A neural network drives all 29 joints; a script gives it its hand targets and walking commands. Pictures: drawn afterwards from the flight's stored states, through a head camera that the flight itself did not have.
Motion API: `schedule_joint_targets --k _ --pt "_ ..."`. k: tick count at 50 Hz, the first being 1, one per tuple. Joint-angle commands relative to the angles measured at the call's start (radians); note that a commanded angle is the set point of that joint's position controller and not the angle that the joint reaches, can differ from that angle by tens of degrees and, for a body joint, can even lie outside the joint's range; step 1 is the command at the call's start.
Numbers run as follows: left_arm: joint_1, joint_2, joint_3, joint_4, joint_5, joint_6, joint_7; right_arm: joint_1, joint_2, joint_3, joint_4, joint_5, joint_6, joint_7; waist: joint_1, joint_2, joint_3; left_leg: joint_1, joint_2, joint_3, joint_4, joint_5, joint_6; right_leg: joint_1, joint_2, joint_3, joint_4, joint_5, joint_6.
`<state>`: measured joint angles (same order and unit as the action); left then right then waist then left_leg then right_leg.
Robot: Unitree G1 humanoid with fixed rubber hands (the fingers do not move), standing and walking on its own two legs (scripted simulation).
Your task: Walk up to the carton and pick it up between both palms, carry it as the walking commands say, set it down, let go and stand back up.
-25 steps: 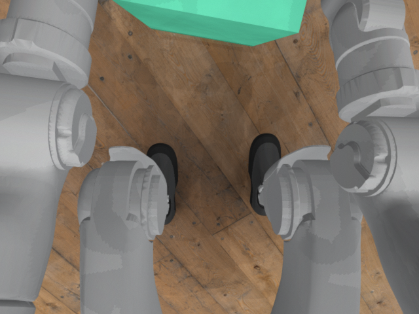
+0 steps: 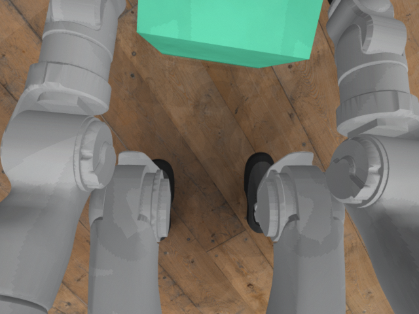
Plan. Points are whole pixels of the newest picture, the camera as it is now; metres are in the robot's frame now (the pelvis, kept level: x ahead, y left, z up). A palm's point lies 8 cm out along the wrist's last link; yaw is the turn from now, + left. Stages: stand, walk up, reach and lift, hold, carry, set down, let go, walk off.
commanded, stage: reach and lift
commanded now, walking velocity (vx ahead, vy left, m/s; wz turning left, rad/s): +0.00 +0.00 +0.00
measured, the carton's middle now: out of the picture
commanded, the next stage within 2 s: none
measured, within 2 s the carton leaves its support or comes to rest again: leaves its support in 0.06 s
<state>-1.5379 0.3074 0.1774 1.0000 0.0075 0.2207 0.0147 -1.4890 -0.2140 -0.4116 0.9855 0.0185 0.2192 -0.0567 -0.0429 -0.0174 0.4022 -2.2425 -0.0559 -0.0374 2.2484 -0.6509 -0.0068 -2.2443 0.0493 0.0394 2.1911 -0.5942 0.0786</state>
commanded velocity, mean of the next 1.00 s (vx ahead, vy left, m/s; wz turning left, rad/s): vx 0.00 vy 0.00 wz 0.00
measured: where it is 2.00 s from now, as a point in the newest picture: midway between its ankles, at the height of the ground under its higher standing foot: (210, 208)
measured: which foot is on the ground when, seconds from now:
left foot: down 0.00-1.00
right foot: down 0.00-1.00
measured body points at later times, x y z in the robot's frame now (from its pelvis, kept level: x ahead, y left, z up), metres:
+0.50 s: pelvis +0.00 -0.01 +0.03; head +0.36 +0.00 +0.30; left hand +0.59 +0.14 -0.09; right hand +0.56 -0.15 -0.10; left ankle +0.09 +0.11 -0.33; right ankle +0.11 -0.14 -0.33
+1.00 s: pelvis -0.02 -0.01 +0.08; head +0.36 +0.01 +0.31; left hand +0.58 +0.13 -0.06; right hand +0.55 -0.16 -0.06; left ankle +0.09 +0.12 -0.33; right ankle +0.11 -0.14 -0.33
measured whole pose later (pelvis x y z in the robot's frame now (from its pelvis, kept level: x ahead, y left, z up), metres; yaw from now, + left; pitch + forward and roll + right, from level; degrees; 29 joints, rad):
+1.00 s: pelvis -0.02 -0.01 +0.08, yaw +3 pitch +32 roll -3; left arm -1.53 0.20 0.30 0.69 0.15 0.38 0.04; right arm -1.42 -0.06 -0.55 0.56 -0.09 0.36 -0.12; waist -0.05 0.00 0.50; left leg -1.97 -0.09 -0.08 2.00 -0.58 -0.04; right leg -1.95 0.07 0.05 1.96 -0.56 0.09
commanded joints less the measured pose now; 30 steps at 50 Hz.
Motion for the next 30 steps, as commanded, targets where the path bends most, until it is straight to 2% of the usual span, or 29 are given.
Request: schedule_joint_targets --k 1,2,4,5,6,9,10,12,14,18,19,20,25,27,30 --pt "-0.524 -0.968 -0.370 -0.196 -0.120 -0.015 -0.231 -0.534 0.960 0.376 -0.195 0.136 -0.010 0.231 -0.038 0.119 -1.349 0.698 -0.057 0.060 -0.177 0.482 0.004 0.522 0.077 -0.158 -0.092 0.427 -0.051" --pt "-0.543 -0.977 -0.388 -0.224 -0.131 -0.015 -0.224 -0.547 0.965 0.387 -0.216 0.153 -0.011 0.227 -0.040 0.135 -1.404 0.728 -0.057 0.065 -0.175 0.501 0.001 0.535 0.078 -0.159 -0.095 0.439 -0.052" --pt "-0.552 -0.972 -0.387 -0.235 -0.126 -0.011 -0.207 -0.574 0.973 0.406 -0.236 0.167 -0.006 0.224 -0.021 0.142 -1.459 0.788 -0.057 0.068 -0.182 0.530 -0.001 0.535 0.078 -0.161 -0.106 0.443 -0.046" --pt "-0.558 -0.980 -0.387 -0.235 -0.127 -0.008 -0.202 -0.593 0.971 0.409 -0.245 0.167 -0.003 0.223 -0.029 0.135 -1.471 0.796 -0.057 0.065 -0.186 0.518 0.001 0.540 0.078 -0.163 -0.113 0.430 -0.045" --pt "-0.548 -0.974 -0.378 -0.222 -0.112 0.001 -0.200 -0.609 0.966 0.415 -0.248 0.167 0.003 0.223 -0.015 0.141 -1.476 0.800 -0.055 0.070 -0.196 0.495 0.002 0.535 0.076 -0.163 -0.118 0.408 -0.043" --pt "-0.523 -0.983 -0.333 -0.172 -0.076 0.023 -0.201 -0.669 0.963 0.441 -0.268 0.156 0.020 0.220 -0.001 0.096 -1.509 0.773 -0.056 0.088 -0.212 0.413 0.009 0.583 0.078 -0.168 -0.143 0.350 -0.036" --pt "-0.500 -0.993 -0.313 -0.129 -0.056 0.035 -0.206 -0.688 0.965 0.435 -0.270 0.145 0.025 0.219 0.002 0.097 -1.481 0.749 -0.055 0.089 -0.228 0.373 0.013 0.576 0.079 -0.169 -0.151 0.318 -0.037" --pt "-0.496 -1.005 -0.293 -0.116 -0.040 0.046 -0.218 -0.690 0.991 0.432 -0.268 0.129 0.039 0.217 0.009 0.079 -1.489 0.707 -0.058 0.102 -0.240 0.331 0.018 0.613 0.081 -0.166 -0.168 0.292 -0.037" --pt "-0.506 -1.028 -0.261 -0.125 -0.030 0.052 -0.230 -0.684 1.019 0.415 -0.274 0.100 0.052 0.212 -0.014 0.043 -1.469 0.650 -0.065 0.105 -0.248 0.313 0.022 0.641 0.086 -0.169 -0.183 0.296 -0.034" --pt "-0.463 -1.068 -0.207 -0.084 -0.009 0.070 -0.253 -0.681 1.030 0.397 -0.301 0.058 0.060 0.194 -0.031 0.022 -1.443 0.563 -0.074 0.118 -0.265 0.306 0.022 0.690 0.090 -0.161 -0.220 0.332 -0.031" --pt "-0.447 -1.083 -0.189 -0.068 0.001 0.077 -0.258 -0.651 1.038 0.379 -0.284 0.038 0.066 0.192 -0.045 0.017 -1.418 0.551 -0.077 0.114 -0.275 0.299 0.023 0.686 0.091 -0.164 -0.229 0.331 -0.031" --pt "-0.415 -1.094 -0.185 -0.046 0.013 0.084 -0.263 -0.677 1.026 0.386 -0.325 0.036 0.060 0.190 -0.044 0.034 -1.435 0.551 -0.081 0.113 -0.279 0.318 0.021 0.686 0.095 -0.164 -0.232 0.348 -0.030" --pt "-0.385 -1.089 -0.159 -0.057 0.061 0.097 -0.265 -0.582 1.053 0.336 -0.282 -0.008 0.081 0.198 -0.053 0.069 -1.389 0.559 -0.088 0.104 -0.324 0.337 0.018 0.626 0.103 -0.165 -0.268 0.354 -0.029" --pt "-0.374 -1.074 -0.147 -0.079 0.084 0.094 -0.262 -0.516 1.080 0.323 -0.237 -0.021 0.094 0.208 -0.033 0.073 -1.362 0.556 -0.090 0.106 -0.341 0.347 0.019 0.608 0.103 -0.162 -0.278 0.361 -0.029" --pt "-0.335 -1.069 -0.136 -0.085 0.119 0.096 -0.252 -0.510 1.086 0.332 -0.252 -0.018 0.098 0.226 0.007 0.087 -1.377 0.600 -0.092 0.102 -0.356 0.382 0.020 0.570 0.108 -0.157 -0.287 0.364 -0.027"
